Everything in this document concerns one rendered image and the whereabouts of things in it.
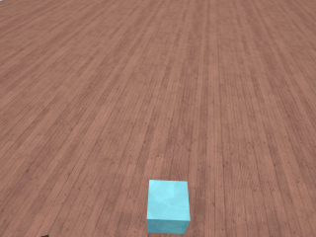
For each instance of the carton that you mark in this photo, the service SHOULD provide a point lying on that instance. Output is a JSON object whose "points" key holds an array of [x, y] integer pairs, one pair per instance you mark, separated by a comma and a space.
{"points": [[168, 208]]}

